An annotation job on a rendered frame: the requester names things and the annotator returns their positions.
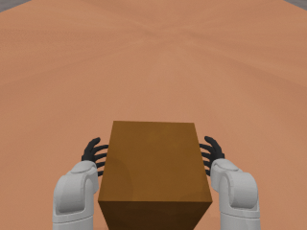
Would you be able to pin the carton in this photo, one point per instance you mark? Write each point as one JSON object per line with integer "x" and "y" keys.
{"x": 154, "y": 177}

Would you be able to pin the right robot forearm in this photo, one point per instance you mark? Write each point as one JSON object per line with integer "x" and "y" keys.
{"x": 238, "y": 196}

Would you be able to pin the robot left hand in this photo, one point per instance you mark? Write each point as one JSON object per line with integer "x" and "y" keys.
{"x": 89, "y": 153}

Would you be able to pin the robot right hand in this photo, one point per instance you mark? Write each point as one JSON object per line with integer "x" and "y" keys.
{"x": 215, "y": 153}

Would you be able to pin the left robot forearm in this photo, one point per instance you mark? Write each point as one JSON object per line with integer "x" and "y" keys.
{"x": 73, "y": 198}

